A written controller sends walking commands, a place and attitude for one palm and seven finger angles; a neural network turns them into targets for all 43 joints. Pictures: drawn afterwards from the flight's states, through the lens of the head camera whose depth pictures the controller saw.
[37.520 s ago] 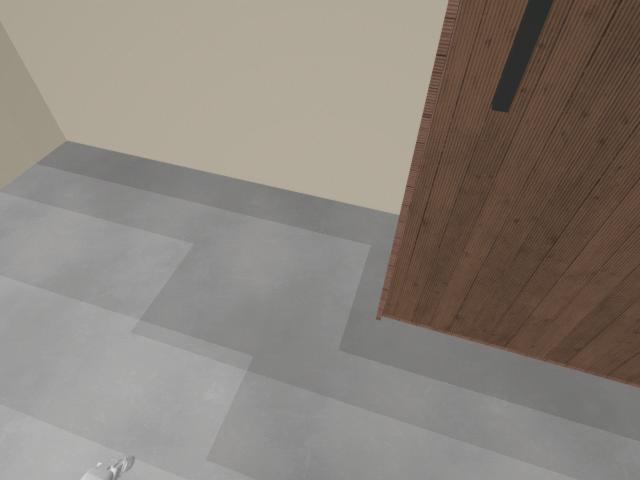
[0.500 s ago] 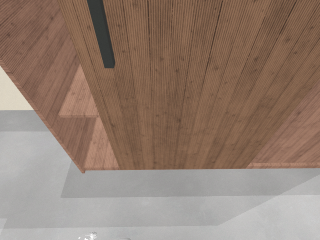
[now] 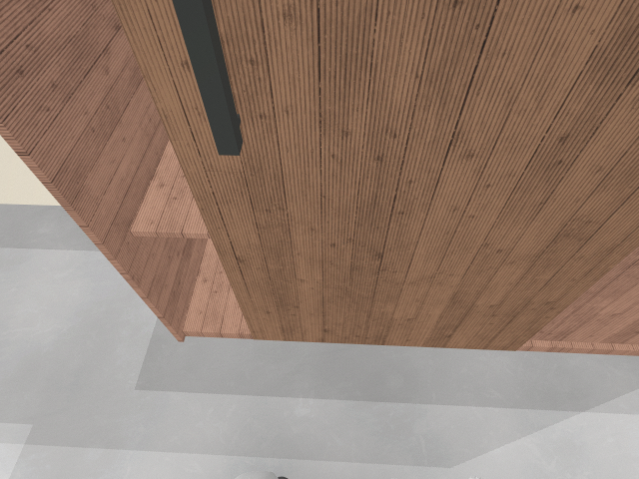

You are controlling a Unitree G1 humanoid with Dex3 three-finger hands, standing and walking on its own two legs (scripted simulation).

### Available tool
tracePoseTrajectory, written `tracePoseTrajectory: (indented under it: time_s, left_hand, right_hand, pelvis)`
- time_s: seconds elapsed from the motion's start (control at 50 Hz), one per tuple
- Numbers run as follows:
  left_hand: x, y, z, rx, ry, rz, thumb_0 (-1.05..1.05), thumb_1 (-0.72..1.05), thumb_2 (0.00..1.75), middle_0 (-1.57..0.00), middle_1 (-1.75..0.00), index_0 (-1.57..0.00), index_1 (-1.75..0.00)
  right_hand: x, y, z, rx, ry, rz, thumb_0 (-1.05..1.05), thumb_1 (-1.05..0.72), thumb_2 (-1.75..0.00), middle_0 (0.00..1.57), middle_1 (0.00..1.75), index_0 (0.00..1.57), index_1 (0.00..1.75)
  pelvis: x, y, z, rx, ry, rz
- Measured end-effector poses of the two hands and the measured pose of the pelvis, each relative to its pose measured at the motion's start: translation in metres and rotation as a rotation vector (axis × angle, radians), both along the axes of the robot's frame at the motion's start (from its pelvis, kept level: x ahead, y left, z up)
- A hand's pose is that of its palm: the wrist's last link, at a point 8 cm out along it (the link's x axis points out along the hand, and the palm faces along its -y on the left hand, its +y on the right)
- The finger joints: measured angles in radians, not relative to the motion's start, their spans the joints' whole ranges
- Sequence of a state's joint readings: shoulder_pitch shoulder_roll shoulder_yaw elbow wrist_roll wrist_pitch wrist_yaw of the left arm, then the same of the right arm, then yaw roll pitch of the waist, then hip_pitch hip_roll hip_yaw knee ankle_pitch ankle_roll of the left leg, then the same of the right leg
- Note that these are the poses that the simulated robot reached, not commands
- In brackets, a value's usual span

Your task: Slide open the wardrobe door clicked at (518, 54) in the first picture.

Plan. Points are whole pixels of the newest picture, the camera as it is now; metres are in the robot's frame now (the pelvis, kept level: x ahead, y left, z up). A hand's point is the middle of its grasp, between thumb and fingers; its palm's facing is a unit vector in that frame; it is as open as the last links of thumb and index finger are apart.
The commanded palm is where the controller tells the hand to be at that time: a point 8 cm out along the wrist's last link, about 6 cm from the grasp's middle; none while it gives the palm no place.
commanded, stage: come to a stop and stand still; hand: left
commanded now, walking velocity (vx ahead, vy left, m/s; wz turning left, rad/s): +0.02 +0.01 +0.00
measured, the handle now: (207, 29) +0.51 +0.16 +0.27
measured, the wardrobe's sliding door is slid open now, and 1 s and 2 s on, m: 0.24 0.24 0.24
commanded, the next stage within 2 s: none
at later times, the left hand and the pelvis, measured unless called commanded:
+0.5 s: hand out of the picture +0.00 +0.14 -0.17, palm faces +0.06 -0.98 -0.18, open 7.3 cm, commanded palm none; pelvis -0.04 -0.04 +0.00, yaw +1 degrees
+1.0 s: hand out of the picture -0.06 +0.13 -0.17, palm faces +0.04 -0.99 -0.14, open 7.4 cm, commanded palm none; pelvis -0.04 -0.02 +0.01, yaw +1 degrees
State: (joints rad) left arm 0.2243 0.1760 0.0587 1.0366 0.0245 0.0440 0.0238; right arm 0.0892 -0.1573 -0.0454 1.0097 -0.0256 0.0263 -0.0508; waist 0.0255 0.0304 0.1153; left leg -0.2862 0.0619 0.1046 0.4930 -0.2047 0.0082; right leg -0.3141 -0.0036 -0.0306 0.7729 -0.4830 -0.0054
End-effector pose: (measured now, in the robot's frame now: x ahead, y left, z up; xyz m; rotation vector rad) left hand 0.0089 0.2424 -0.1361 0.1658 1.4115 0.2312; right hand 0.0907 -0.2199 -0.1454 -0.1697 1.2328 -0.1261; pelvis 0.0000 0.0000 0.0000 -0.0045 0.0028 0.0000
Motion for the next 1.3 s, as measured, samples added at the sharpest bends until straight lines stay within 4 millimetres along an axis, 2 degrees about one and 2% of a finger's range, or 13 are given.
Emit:
tracePoseTrajectory:
  time_s: [0.1, 0.18, 0.26, 0.36, 0.44, 0.62, 0.8, 0.9, 1.0, 1.14, 1.3]
  left_hand:
    - [-0.002, -0.008, 0.002, 0.063, -0.045, -0.033, 0.0, 0.9, 0.9, -0.2, -0.3, -0.2, -0.29]
    - [-0.003, -0.024, 0.006, 0.047, -0.064, -0.041, 0.0, 0.9, 0.9, -0.19, -0.3, -0.2, -0.29]
    - [-0.001, -0.04, 0.002, 0.008, -0.091, -0.055, 0.0, 0.9, 0.9, -0.2, -0.3, -0.2, -0.29]
    - [-0.001, -0.05, -0.013, -0.047, -0.127, -0.033, 0.0, 0.91, 0.9, -0.2, -0.3, -0.2, -0.29]
    - [-0.008, -0.052, -0.011, -0.063, -0.134, -0.028, 0.0, 0.93, 0.9, -0.2, -0.3, -0.2, -0.29]
    - [-0.045, -0.05, -0.003, -0.06, -0.059, -0.028, 0.0, 0.92, 0.9, -0.2, -0.3, -0.2, -0.29]
    - [-0.078, -0.055, -0.005, -0.083, 0.033, -0.01, 0.0, 0.91, 0.9, -0.2, -0.3, -0.2, -0.29]
    - [-0.082, -0.06, -0.007, -0.103, 0.05, -0.007, 0.0, 0.9, 0.9, -0.2, -0.3, -0.2, -0.29]
    - [-0.077, -0.063, -0.009, -0.116, 0.046, -0.011, 0.0, 0.9, 0.9, -0.2, -0.3, -0.2, -0.29]
    - [-0.067, -0.057, -0.01, -0.093, 0.023, -0.032, 0.01, 0.91, 0.9, -0.2, -0.3, -0.2, -0.29]
    - [-0.049, -0.035, -0.002, -0.035, -0.024, -0.051, 0.0, 0.91, 0.9, -0.2, -0.3, -0.2, -0.29]
  right_hand:
    - [-0.017, -0.034, -0.015, 0.013, 0.019, -0.038, 0.0, -0.91, -0.9, 0.21, 0.3, 0.2, 0.3]
    - [-0.039, -0.054, -0.011, -0.002, 0.066, -0.055, 0.0, -0.91, -0.9, 0.2, 0.3, 0.2, 0.3]
    - [-0.063, -0.061, -0.001, -0.018, 0.096, -0.067, 0.0, -0.91, -0.9, 0.2, 0.3, 0.19, 0.3]
    - [-0.094, -0.058, 0.002, -0.046, 0.125, -0.053, 0.0, -0.91, -0.9, 0.2, 0.3, 0.19, 0.3]
    - [-0.115, -0.047, 0.009, -0.035, 0.159, -0.039, 0.0, -0.91, -0.9, 0.2, 0.3, 0.19, 0.3]
    - [-0.145, -0.027, 0.005, 0.024, 0.186, -0.049, 0.01, -0.91, -0.9, 0.2, 0.3, 0.2, 0.3]
    - [-0.173, -0.018, 0.007, 0.028, 0.248, -0.075, 0.0, -0.91, -0.9, 0.2, 0.3, 0.2, 0.3]
    - [-0.178, -0.015, 0.008, 0.023, 0.267, -0.082, 0.0, -0.91, -0.9, 0.2, 0.3, 0.2, 0.3]
    - [-0.174, -0.011, 0.009, 0.021, 0.259, -0.084, 0.0, -0.91, -0.9, 0.2, 0.3, 0.2, 0.3]
    - [-0.154, -0.007, 0.005, 0.033, 0.209, -0.075, 0.0, -0.91, -0.9, 0.2, 0.3, 0.2, 0.3]
    - [-0.124, -0.005, -0.009, 0.05, 0.106, -0.047, 0.01, -0.92, -0.9, 0.2, 0.3, 0.2, 0.3]
  pelvis:
    - [-0.009, -0.023, -0.011, 0.024, -0.006, -0.002]
    - [-0.015, -0.031, -0.005, 0.025, -0.009, 0.014]
    - [-0.021, -0.037, -0.001, 0.026, -0.005, 0.019]
    - [-0.031, -0.037, -0.005, -0.004, -0.007, 0.038]
    - [-0.038, -0.039, 0.002, 0.002, -0.024, 0.026]
    - [-0.048, -0.035, 0.007, 0.002, -0.025, 0.02]
    - [-0.048, -0.03, 0.008, 0.003, -0.019, 0.012]
    - [-0.046, -0.027, 0.008, 0.003, -0.018, 0.011]
    - [-0.044, -0.025, 0.008, 0.004, -0.017, 0.01]
    - [-0.04, -0.021, 0.005, -0.004, -0.012, 0.005]
    - [-0.03, -0.011, -0.001, 0.005, -0.013, 0.007]
